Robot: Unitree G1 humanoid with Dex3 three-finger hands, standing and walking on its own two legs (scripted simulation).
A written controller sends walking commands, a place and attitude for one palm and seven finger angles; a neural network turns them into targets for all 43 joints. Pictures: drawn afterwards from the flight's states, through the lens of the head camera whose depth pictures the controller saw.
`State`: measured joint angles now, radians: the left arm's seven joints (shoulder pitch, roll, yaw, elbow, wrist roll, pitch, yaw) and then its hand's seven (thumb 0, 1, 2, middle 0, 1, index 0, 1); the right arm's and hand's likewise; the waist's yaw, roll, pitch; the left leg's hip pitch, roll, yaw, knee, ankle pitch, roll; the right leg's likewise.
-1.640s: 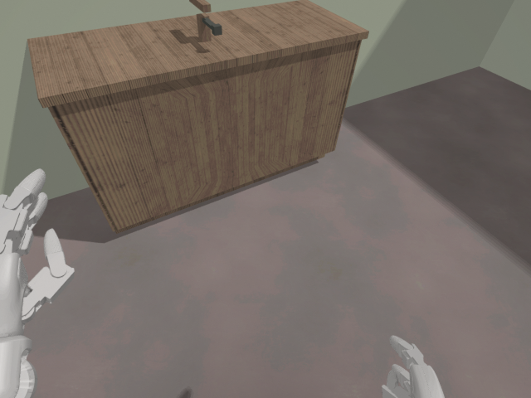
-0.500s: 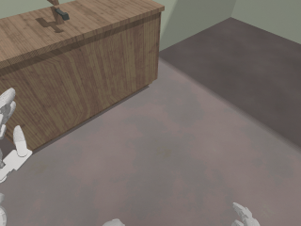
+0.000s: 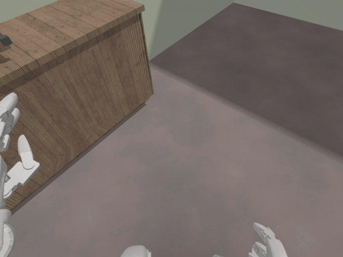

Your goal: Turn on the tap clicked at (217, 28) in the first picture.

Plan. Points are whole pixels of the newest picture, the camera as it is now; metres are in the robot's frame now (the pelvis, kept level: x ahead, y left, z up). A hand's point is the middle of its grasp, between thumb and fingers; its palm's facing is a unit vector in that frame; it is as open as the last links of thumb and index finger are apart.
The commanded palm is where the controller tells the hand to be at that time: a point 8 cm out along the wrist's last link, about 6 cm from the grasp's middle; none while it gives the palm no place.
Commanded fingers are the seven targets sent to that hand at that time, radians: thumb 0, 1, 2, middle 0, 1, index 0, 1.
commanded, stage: walk to a spot facing it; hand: left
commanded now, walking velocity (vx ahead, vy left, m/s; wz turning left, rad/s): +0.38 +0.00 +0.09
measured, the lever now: (5, 40) +0.79 +0.69 +0.08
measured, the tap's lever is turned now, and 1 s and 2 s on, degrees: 0 0 0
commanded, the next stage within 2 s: turn to face it in 0.68 s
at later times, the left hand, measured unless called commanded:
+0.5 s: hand (65, 80) +0.40 +0.24 +0.21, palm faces +0.38 -0.84 -0.38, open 7.4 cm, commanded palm +0.34 +0.28 +0.20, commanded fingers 0.00 0.90 0.90 -0.20 -0.30 -0.20 -0.30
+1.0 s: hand (84, 57) +0.50 +0.24 +0.20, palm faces +0.49 -0.75 -0.44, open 7.4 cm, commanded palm +0.44 +0.28 +0.20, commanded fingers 0.00 0.90 0.90 -0.20 -0.30 -0.20 -0.30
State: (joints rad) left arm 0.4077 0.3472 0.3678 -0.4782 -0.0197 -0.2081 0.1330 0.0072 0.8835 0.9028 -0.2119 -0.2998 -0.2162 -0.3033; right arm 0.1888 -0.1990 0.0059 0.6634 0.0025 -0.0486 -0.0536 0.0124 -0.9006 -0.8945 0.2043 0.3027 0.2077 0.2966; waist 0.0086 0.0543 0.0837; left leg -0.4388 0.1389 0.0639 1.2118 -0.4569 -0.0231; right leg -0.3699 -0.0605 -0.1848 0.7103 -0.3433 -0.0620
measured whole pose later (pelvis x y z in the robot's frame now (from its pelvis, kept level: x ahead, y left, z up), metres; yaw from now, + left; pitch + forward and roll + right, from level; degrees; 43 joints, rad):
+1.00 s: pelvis +0.32 -0.02 +0.00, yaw +7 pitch +0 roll +1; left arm 0.52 0.41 0.41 -0.67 -0.03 -0.23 0.19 0.01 0.88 0.90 -0.22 -0.30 -0.22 -0.30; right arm 0.20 -0.27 -0.07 0.55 0.00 -0.03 -0.08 0.01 -0.91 -0.90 0.20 0.30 0.20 0.30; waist -0.02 -0.05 0.09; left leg -0.39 0.06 0.18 0.61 -0.22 -0.02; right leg -0.25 -0.19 -0.26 0.70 -0.41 0.04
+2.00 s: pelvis +0.28 -0.08 +0.02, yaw +31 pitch +0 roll -2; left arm 0.44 0.34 0.34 -0.51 -0.01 -0.22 0.16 0.01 0.89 0.90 -0.21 -0.30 -0.21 -0.30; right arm 0.25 -0.13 0.02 0.65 0.00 -0.10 -0.05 0.01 -0.90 -0.90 0.20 0.30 0.20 0.30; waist 0.01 0.00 -0.02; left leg -0.22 0.03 0.06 0.48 -0.26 0.05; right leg -0.48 -0.07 -0.10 1.02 -0.39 0.05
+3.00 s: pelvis +0.41 -0.01 +0.01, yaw +32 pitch -1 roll +0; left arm 0.42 0.32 0.33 -0.44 -0.02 -0.19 0.14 0.01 0.88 0.90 -0.21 -0.30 -0.21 -0.30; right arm 0.18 -0.20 0.01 0.69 0.00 -0.06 -0.06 0.01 -0.90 -0.89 0.20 0.30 0.21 0.30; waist 0.03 0.05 0.04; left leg -0.45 0.06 0.05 1.10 -0.42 -0.01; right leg -0.30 -0.05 -0.18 0.60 -0.29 -0.05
